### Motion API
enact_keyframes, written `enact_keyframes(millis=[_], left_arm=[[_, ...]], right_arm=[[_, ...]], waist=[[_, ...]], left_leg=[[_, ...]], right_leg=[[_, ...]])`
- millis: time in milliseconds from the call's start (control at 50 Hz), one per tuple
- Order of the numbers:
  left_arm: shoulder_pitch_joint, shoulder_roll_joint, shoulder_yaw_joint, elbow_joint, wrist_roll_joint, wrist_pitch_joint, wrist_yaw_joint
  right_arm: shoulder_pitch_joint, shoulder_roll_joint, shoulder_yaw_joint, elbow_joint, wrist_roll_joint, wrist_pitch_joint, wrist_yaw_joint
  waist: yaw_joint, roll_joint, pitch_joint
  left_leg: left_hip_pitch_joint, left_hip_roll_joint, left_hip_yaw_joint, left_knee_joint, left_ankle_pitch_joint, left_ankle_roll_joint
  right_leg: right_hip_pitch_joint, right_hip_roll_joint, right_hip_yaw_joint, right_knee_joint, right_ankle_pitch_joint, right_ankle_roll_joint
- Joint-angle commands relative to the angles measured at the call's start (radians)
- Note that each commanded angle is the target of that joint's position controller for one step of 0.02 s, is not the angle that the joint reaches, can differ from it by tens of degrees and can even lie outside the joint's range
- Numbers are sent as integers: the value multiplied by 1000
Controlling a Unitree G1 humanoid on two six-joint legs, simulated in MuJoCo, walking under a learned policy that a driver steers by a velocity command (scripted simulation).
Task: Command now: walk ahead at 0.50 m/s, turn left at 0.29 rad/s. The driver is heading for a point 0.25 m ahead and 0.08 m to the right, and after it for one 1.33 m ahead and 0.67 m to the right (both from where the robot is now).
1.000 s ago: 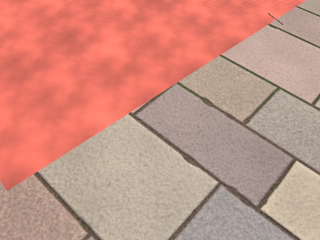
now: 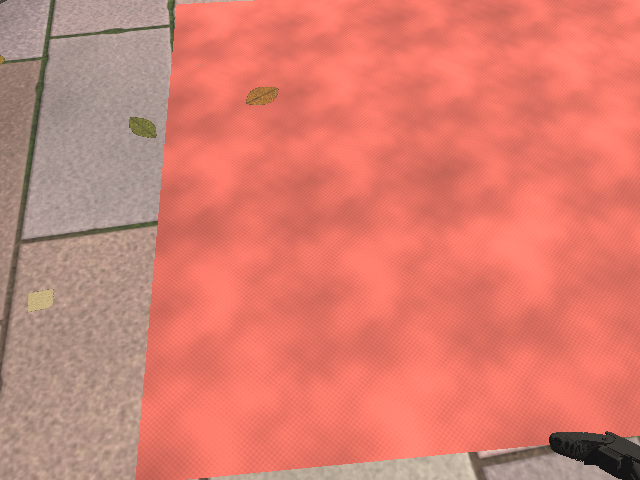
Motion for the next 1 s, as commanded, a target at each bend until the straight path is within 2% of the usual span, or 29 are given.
enact_keyframes(millis=[20,40,60,80,100,120,140,160,220,260,300,360,460,500,520,540,560,580,600,620,640,660,700,760,880,940,960,980,1000], left_arm=[[-35,208,39,-34,-11,10,11],[-31,175,23,-44,4,6,16],[70,40,-26,-86,36,-13,0],[49,92,-18,-48,7,-37,-10],[-58,161,7,-81,-34,-39,-13],[-93,137,1,-91,-33,-36,-8],[-92,123,4,-77,-13,-26,0],[-58,116,9,-62,-7,-7,5],[18,68,7,-32,-2,40,17],[-27,58,8,-61,9,48,22],[-82,49,3,-88,14,46,13],[-158,45,0,-133,16,48,-7],[-196,72,17,-196,18,62,-37],[-132,81,29,-193,17,58,-43],[-61,136,51,-183,23,53,-32],[-5,261,84,-193,31,52,-7],[-7,277,78,-212,52,52,-5],[-37,220,61,-232,40,47,-14],[-101,184,53,-246,28,43,-12],[-146,161,49,-250,12,46,-6],[-181,139,42,-257,4,54,5],[-194,140,41,-264,11,63,14],[-192,153,48,-274,22,72,26],[-182,174,58,-282,15,79,41],[-203,173,59,-304,17,101,39],[-224,156,51,-318,3,114,45],[-197,116,40,-324,6,116,46],[-173,81,34,-357,2,107,40],[-172,164,57,-346,20,93,37]], right_arm=[[171,-154,-66,-26,-7,-12,-2],[330,-214,-94,20,-6,-5,-18],[369,-330,-108,27,-21,-6,-32],[381,-255,-82,8,-29,-11,-32],[315,-208,-61,12,-40,-21,-26],[256,-175,-52,22,-34,-29,-24],[198,-137,-42,30,-26,-36,-22],[155,-117,-37,31,-27,-41,-21],[90,-112,-37,55,-46,-64,-27],[65,-122,-40,71,-49,-64,-44],[61,-131,-42,84,-45,-52,-64],[85,-153,-48,109,-38,-30,-81],[84,-176,-60,133,-7,10,-89],[64,-175,-62,133,9,22,-97],[113,-161,-60,146,3,22,-98],[120,-129,-47,113,-38,13,-93],[119,-92,-32,84,-51,12,-84],[96,-135,-41,102,-28,12,-70],[57,-139,-44,94,-5,15,-69],[48,-133,-47,107,-12,22,-79],[37,-152,-55,106,-25,30,-92],[44,-143,-55,107,-27,36,-94],[68,-114,-48,113,-21,36,-95],[55,-98,-40,115,-19,31,-97],[58,-122,-44,115,-10,11,-75],[144,-135,-55,141,-10,-6,-60],[175,-201,-71,143,-27,-5,-64],[145,-293,-90,141,-52,9,-70],[107,-238,-77,108,-77,5,-69]], waist=[[-190,-110,-112],[-259,-73,-204],[-183,190,-344],[-221,132,-489],[-225,68,-343],[-184,47,-231],[-145,24,-163],[-105,52,-134],[-44,59,-120],[-40,72,-91],[-59,75,-85],[-97,62,-87],[-102,70,-71],[-61,51,-93],[-38,-23,-140],[-42,-246,-203],[-64,-338,-329],[-32,-184,-360],[-53,-135,-273],[-75,-62,-197],[-89,-71,-165],[-106,-105,-157],[-112,-139,-169],[-97,-143,-190],[-79,-200,-164],[-129,-189,-157],[-118,-79,-166],[-59,238,-122],[-84,232,-118]], left_leg=[[325,-102,74,-100,-3,70],[620,-50,-18,-76,48,102],[1010,265,-515,-88,84,271],[1011,380,-743,-213,225,333],[880,341,-518,-206,438,278],[735,287,-342,-199,562,231],[616,238,-246,-227,553,194],[511,212,-178,-270,537,170],[362,192,-55,-350,594,173],[353,185,13,-368,588,165],[374,165,76,-370,530,147],[442,190,97,-357,490,145],[532,250,84,-224,460,118],[522,218,115,-74,511,68],[474,145,150,88,457,6],[239,32,184,386,52,-84],[-9,-144,43,651,-612,-131],[-33,-91,-110,722,-603,-115],[-73,-63,-109,709,-527,-100],[-84,-39,-101,632,-455,-102],[-59,-23,-102,559,-395,-107],[-2,-35,-90,527,-356,-114],[37,-58,-83,428,-318,-130],[78,-70,-95,284,-268,-149],[181,-93,-103,71,-244,-135],[349,-79,-85,-206,-94,-93],[452,81,-214,-275,-83,-37],[481,282,-466,-324,65,110],[416,369,-547,-337,124,206]], right_leg=[[-47,-234,47,281,1038,-144],[-245,-197,34,512,858,-107],[-684,-35,55,928,79,-34],[-747,31,276,1094,-261,-32],[-793,-12,316,1130,-214,-36],[-791,-53,305,1057,-154,-36],[-765,-81,298,980,-108,-28],[-689,-99,299,939,-62,-19],[-575,-75,285,885,55,15],[-607,-74,283,783,137,28],[-605,-77,260,657,247,28],[-607,-70,236,531,313,19],[-623,-45,195,433,160,-34],[-511,5,151,297,222,-77],[-365,17,193,206,469,-118],[-155,-182,483,222,1018,-223],[16,-367,819,176,1061,-455],[-14,-343,764,146,912,-440],[-89,-292,661,140,774,-385],[-170,-238,598,120,638,-326],[-238,-207,567,100,541,-294],[-301,-176,548,86,505,-282],[-317,-151,535,80,499,-277],[-317,-139,552,87,419,-267],[-350,-122,669,93,243,-242],[-394,-67,675,169,241,-183],[-496,-2,605,298,89,-127],[-707,175,388,496,-176,-66],[-731,122,386,747,-245,-25]])
Next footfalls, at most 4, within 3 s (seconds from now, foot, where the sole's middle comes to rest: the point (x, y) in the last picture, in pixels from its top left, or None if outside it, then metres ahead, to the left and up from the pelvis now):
0.04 left None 0.19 0.12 -0.77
0.52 right None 0.31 -0.11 -0.77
0.96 left None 0.37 0.11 -0.77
1.38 right None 0.21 -0.10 -0.77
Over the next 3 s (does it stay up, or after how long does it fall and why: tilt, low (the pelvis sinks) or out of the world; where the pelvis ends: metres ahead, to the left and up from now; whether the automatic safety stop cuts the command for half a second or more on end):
stays up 0.30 -0.01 0.02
